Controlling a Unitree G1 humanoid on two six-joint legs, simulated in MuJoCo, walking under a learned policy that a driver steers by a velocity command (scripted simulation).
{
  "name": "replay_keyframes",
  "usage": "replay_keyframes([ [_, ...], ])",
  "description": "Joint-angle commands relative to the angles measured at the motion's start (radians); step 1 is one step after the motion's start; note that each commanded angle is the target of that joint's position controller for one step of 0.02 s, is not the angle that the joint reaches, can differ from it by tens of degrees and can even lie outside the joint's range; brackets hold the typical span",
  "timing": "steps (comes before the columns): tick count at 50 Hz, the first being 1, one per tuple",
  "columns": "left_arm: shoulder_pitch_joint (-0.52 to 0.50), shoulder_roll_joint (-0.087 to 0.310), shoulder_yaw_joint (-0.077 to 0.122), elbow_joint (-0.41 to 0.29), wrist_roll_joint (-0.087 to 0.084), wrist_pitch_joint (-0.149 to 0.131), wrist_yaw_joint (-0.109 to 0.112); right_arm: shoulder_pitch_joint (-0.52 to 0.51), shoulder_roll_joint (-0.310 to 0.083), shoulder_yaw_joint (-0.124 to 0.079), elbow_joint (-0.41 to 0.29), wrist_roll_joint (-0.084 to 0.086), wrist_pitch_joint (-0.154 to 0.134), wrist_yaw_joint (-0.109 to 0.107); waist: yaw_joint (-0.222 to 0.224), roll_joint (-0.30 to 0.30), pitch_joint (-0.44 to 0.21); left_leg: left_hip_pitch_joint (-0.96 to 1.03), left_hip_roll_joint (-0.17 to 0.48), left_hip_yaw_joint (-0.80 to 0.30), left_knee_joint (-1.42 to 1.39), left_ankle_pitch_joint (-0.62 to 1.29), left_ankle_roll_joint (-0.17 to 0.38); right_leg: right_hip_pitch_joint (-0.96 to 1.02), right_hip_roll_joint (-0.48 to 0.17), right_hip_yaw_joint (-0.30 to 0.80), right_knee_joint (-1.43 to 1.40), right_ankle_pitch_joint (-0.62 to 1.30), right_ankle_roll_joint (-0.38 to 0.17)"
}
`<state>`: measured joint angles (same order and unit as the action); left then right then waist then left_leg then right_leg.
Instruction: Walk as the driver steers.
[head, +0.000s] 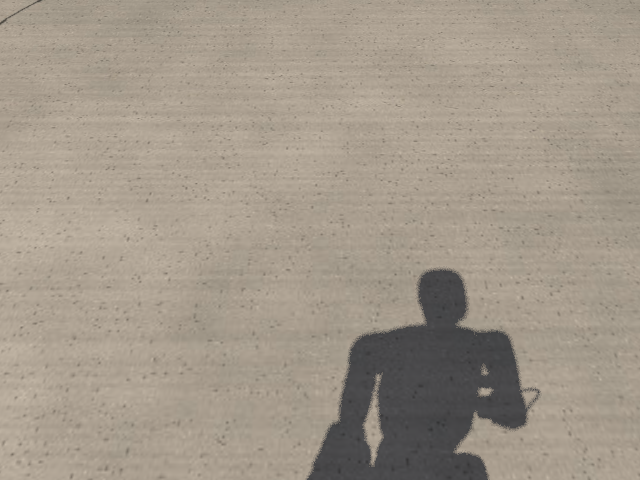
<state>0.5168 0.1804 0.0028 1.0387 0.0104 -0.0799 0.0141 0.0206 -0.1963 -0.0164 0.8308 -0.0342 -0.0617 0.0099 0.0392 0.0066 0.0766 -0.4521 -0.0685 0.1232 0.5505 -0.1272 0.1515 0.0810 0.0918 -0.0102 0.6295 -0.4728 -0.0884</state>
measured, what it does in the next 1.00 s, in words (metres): walks ahead: right foot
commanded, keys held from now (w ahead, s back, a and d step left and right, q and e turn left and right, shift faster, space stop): w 1.00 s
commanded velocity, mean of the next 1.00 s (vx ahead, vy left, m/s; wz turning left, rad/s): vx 0.50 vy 0.00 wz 0.00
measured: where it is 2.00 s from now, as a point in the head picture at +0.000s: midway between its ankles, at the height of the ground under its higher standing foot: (354, 237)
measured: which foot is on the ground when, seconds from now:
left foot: down 0.00-0.54, up 0.56-1.00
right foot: up 0.00-0.52, down 0.54-1.00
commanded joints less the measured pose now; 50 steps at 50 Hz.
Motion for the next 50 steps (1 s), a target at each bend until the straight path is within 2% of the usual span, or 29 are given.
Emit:
replay_keyframes([
  [1,0.052,0.123,0.029,-0.07,-0.001,-0.007,-0.006,0.429,-0.226,-0.078,0.092,0.017,0.007,-0.004,-0.151,0.088,-0.319,0.742,0.45,-0.858,-0.25,-0.262,0.26,-0.677,-0.006,0.081,0.822,-0.014,-0.014],
  [2,-0.055,0.153,0.037,-0.11,0.006,-0.01,-0.009,0.297,-0.176,-0.065,0.07,0.031,0.005,-0.002,-0.1,0.04,-0.132,0.569,0.419,-0.705,-0.325,-0.364,0.218,-0.733,-0.08,0.086,0.765,0.108,-0.025],
  [3,-0.116,0.154,0.04,-0.122,0.011,-0.014,-0.015,0.24,-0.122,-0.053,0.064,0.029,-0.003,0.003,-0.082,-0.003,-0.052,0.433,0.381,-0.613,-0.37,-0.29,0.187,-0.7,-0.107,0.075,0.709,0.163,-0.027],
  [4,-0.126,0.135,0.04,-0.119,0.014,-0.007,-0.018,0.237,-0.091,-0.043,0.078,0.021,-0.014,0.004,-0.047,-0.032,-0.011,0.341,0.341,-0.525,-0.388,-0.169,0.154,-0.653,-0.135,0.078,0.661,0.181,-0.022],
  [5,-0.105,0.11,0.036,-0.115,0.024,0.007,-0.024,0.252,-0.07,-0.035,0.097,0.021,-0.024,0.0,-0.016,-0.024,-0.011,0.272,0.307,-0.452,-0.403,-0.095,0.128,-0.589,-0.153,0.077,0.614,0.187,-0.009],
  [6,-0.093,0.081,0.031,-0.108,0.026,0.019,-0.03,0.271,-0.064,-0.03,0.114,0.021,-0.033,-0.002,-0.002,-0.013,-0.013,0.241,0.287,-0.401,-0.415,-0.039,0.113,-0.556,-0.163,0.069,0.577,0.19,0.003],
  [7,-0.099,0.068,0.029,-0.11,0.028,0.026,-0.034,0.299,-0.072,-0.031,0.131,0.024,-0.043,-0.003,0.004,-0.005,-0.01,0.228,0.274,-0.363,-0.423,0.019,0.11,-0.556,-0.168,0.056,0.551,0.198,0.012],
  [9,-0.165,0.071,0.031,-0.133,0.028,0.036,-0.04,0.338,-0.101,-0.035,0.153,0.027,-0.052,-0.003,0.003,0.015,0.008,0.224,0.254,-0.3,-0.449,0.056,0.101,-0.611,-0.191,0.03,0.482,0.254,0.03],
  [12,-0.319,0.086,0.032,-0.182,0.023,0.041,-0.043,0.398,-0.109,-0.031,0.172,0.029,-0.049,-0.001,-0.033,0.022,0.036,0.276,0.228,-0.249,-0.468,0.13,0.073,-0.719,-0.212,-0.005,0.344,0.379,0.053],
  [16,-0.469,0.073,0.023,-0.223,0.012,0.039,-0.046,0.48,-0.105,-0.023,0.196,0.029,-0.046,-0.005,-0.082,0.043,0.03,0.364,0.209,-0.2,-0.444,0.252,0.027,-0.729,-0.188,-0.043,0.147,0.496,0.066],
  [20,-0.58,0.075,0.02,-0.254,0.01,0.035,-0.044,0.546,-0.107,-0.018,0.22,0.018,-0.041,-0.016,-0.118,0.058,0.035,0.504,0.237,-0.195,-0.395,0.355,0.037,-0.745,-0.154,-0.063,0.027,0.48,0.053],
  [22,-0.613,0.082,0.022,-0.271,0.01,0.029,-0.044,0.556,-0.117,-0.02,0.231,0.01,-0.037,-0.022,-0.118,0.063,0.042,0.569,0.267,-0.2,-0.361,0.416,0.05,-0.745,-0.142,-0.063,-0.014,0.425,0.035],
  [24,-0.581,0.092,0.027,-0.269,0.01,0.02,-0.04,0.528,-0.129,-0.023,0.234,0.007,-0.036,-0.029,-0.083,0.069,0.032,0.592,0.284,-0.187,-0.296,0.564,0.041,-0.664,-0.115,-0.071,-0.066,0.346,0.004],
  [25,-0.513,0.103,0.034,-0.249,0.011,0.014,-0.035,0.508,-0.138,-0.025,0.233,0.007,-0.035,-0.031,-0.049,0.077,0.0,0.582,0.281,-0.173,-0.222,0.702,0.028,-0.56,-0.084,-0.083,-0.092,0.306,-0.015],
  [26,-0.383,0.119,0.046,-0.205,0.013,0.007,-0.027,0.492,-0.147,-0.027,0.234,0.01,-0.033,-0.03,0.005,0.072,-0.064,0.565,0.264,-0.156,-0.084,0.79,0.014,-0.407,-0.05,-0.094,-0.139,0.309,-0.038],
  [27,-0.203,0.154,0.064,-0.145,0.026,-0.004,-0.016,0.474,-0.143,-0.024,0.227,0.017,-0.033,-0.027,0.079,0.048,-0.159,0.45,0.227,-0.124,0.115,0.694,-0.006,-0.163,-0.077,-0.063,-0.174,0.346,-0.071],
  [28,-0.035,0.249,0.09,-0.117,0.054,-0.011,-0.003,0.483,-0.088,-0.008,0.185,0.04,-0.037,-0.021,0.118,-0.072,-0.299,0.172,0.155,-0.075,0.439,0.322,-0.038,0.139,-0.331,0.235,-0.182,0.245,-0.146],
  [29,-0.018,0.294,0.103,-0.109,0.046,0.0,-0.014,0.586,-0.042,-0.007,0.193,0.056,-0.034,-0.017,0.072,-0.225,-0.393,-0.1,-0.014,-0.084,0.738,-0.414,-0.061,0.284,-0.541,0.663,-0.297,0.261,-0.27],
  [30,-0.096,0.232,0.094,-0.109,0.009,0.008,-0.023,0.499,-0.128,-0.032,0.19,0.03,-0.03,-0.02,0.049,-0.08,-0.273,-0.179,0.05,-0.186,0.784,-0.338,-0.045,0.175,-0.477,0.611,-0.338,0.197,-0.237],
  [31,-0.197,0.177,0.079,-0.123,0.0,0.005,-0.027,0.418,-0.115,-0.032,0.159,0.025,-0.035,-0.015,0.013,-0.06,-0.137,-0.19,0.089,-0.18,0.741,-0.238,-0.044,0.02,-0.442,0.461,-0.376,0.238,-0.204],
  [32,-0.248,0.131,0.067,-0.126,0.004,-0.003,-0.03,0.378,-0.095,-0.031,0.152,0.022,-0.035,-0.011,-0.014,-0.032,-0.08,-0.156,0.121,-0.174,0.686,-0.181,-0.048,-0.088,-0.392,0.364,-0.412,0.322,-0.17],
  [33,-0.253,0.102,0.058,-0.114,0.003,-0.009,-0.027,0.373,-0.085,-0.033,0.152,0.009,-0.024,-0.006,-0.041,-0.043,-0.051,-0.115,0.14,-0.169,0.644,-0.16,-0.057,-0.16,-0.352,0.292,-0.431,0.39,-0.142],
  [34,-0.244,0.073,0.049,-0.097,0.003,-0.014,-0.024,0.392,-0.061,-0.029,0.157,0.0,-0.01,0.002,-0.065,-0.057,-0.05,-0.071,0.15,-0.163,0.613,-0.148,-0.069,-0.206,-0.321,0.233,-0.45,0.431,-0.123],
  [36,-0.184,0.086,0.049,-0.065,-0.001,-0.029,-0.021,0.384,-0.044,-0.03,0.152,-0.003,0.007,0.013,-0.079,-0.059,-0.05,-0.065,0.149,-0.142,0.583,-0.13,-0.085,-0.225,-0.303,0.18,-0.466,0.53,-0.123],
  [38,-0.145,0.114,0.053,-0.046,-0.003,-0.033,-0.019,0.313,-0.047,-0.031,0.126,-0.005,0.018,0.019,-0.079,-0.061,-0.022,-0.125,0.163,-0.122,0.535,-0.071,-0.099,-0.231,-0.288,0.14,-0.493,0.542,-0.122],
  [41,-0.086,0.111,0.047,-0.028,-0.002,-0.03,-0.018,0.166,-0.058,-0.03,0.076,0.002,0.022,0.021,-0.05,-0.063,0.015,-0.208,0.176,-0.096,0.407,0.037,-0.118,-0.206,-0.267,0.104,-0.516,0.582,-0.111],
  [44,-0.036,0.11,0.041,-0.013,-0.001,-0.03,-0.016,0.048,-0.046,-0.02,0.039,0.011,0.018,0.022,-0.02,-0.066,0.026,-0.192,0.158,-0.069,0.239,0.118,-0.124,-0.174,-0.254,0.071,-0.514,0.642,-0.095],
  [48,0.037,0.117,0.039,0.015,0.007,-0.026,-0.006,-0.064,-0.05,-0.013,0.003,0.014,0.014,0.019,0.015,-0.075,0.038,-0.192,0.13,-0.048,0.106,0.128,-0.105,-0.054,-0.282,0.065,-0.491,0.695,-0.102],
  [50,0.051,0.123,0.041,0.027,0.014,-0.022,0.001,-0.095,-0.06,-0.016,-0.014,0.014,0.008,0.018,0.016,-0.073,0.047,-0.2,0.123,-0.05,0.066,0.079,-0.085,0.016,-0.311,0.07,-0.461,0.744,-0.111],
])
